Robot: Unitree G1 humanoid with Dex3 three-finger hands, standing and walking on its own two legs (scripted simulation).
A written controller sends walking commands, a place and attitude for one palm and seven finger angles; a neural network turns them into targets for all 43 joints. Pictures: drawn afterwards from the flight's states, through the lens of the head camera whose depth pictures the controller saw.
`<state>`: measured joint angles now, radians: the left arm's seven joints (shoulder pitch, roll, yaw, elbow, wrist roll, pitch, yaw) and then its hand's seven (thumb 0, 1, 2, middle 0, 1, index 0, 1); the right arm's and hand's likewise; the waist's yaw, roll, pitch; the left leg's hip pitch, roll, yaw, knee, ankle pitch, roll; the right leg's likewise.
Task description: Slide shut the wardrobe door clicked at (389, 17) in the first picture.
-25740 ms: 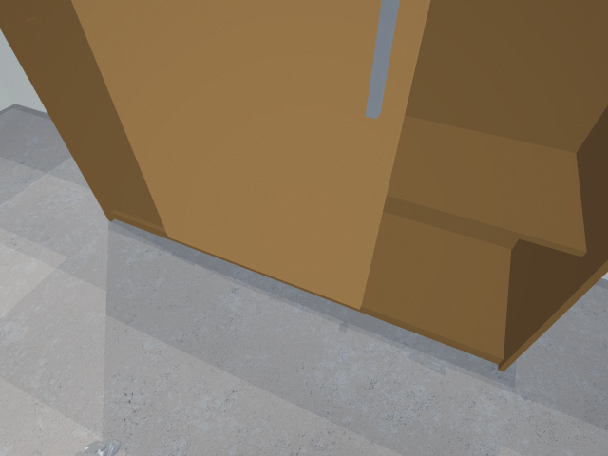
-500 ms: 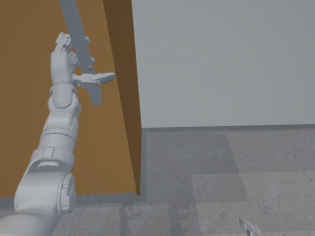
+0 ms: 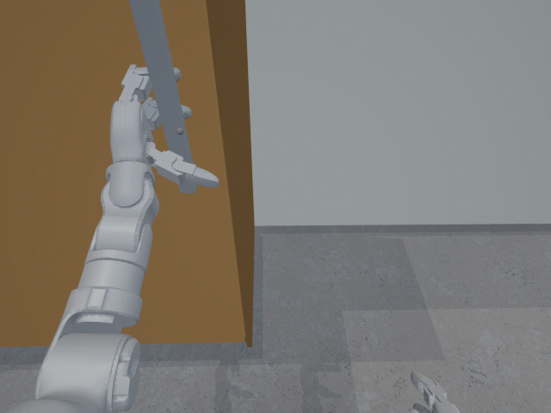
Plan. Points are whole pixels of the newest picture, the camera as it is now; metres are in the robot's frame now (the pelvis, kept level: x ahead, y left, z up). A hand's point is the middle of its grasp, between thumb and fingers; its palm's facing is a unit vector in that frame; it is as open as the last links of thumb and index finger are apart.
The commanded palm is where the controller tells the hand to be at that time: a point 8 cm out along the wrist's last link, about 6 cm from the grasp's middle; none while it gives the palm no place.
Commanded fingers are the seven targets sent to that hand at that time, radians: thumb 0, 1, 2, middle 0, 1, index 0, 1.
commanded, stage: slip the hand off the handle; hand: left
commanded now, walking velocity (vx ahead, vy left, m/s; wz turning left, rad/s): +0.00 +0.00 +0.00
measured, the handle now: (171, 93) +0.46 +0.17 +0.25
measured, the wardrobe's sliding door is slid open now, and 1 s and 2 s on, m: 0.00 0.00 0.00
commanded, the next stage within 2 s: draw the hand back to the body in 1.14 s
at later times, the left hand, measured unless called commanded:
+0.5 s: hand (115, 133) +0.41 +0.23 +0.22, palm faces +0.26 -0.96 -0.09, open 14.7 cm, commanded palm +0.37 +0.27 +0.22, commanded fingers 0.00 -0.55 0.20 -0.25 -1.15 -0.25 -1.15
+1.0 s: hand (91, 176) +0.33 +0.23 +0.21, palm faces +0.26 -0.96 -0.09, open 14.7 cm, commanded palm +0.28 +0.27 +0.22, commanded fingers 0.00 -0.55 0.20 -0.25 -1.15 -0.25 -1.15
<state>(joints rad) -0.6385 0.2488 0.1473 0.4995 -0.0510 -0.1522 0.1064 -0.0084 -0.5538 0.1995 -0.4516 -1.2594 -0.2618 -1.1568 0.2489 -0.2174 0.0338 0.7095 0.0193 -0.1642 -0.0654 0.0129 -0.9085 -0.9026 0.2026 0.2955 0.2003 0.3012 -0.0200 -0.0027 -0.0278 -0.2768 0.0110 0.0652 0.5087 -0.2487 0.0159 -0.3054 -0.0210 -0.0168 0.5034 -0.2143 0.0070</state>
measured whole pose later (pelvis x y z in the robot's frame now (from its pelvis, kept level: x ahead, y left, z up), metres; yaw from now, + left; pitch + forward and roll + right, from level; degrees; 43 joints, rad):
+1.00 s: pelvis +0.02 -0.01 +0.00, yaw +2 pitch -1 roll +0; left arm -0.20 0.33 0.33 0.03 -0.21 -0.02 -0.11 -0.01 -0.56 0.20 -0.25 -1.15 -0.26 -1.15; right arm 0.20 -0.23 0.05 0.64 0.04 -0.13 -0.10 0.01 -0.91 -0.90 0.20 0.30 0.20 0.30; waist 0.05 0.03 -0.05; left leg -0.22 0.02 0.03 0.53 -0.30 0.00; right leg -0.23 -0.01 -0.05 0.51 -0.27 -0.01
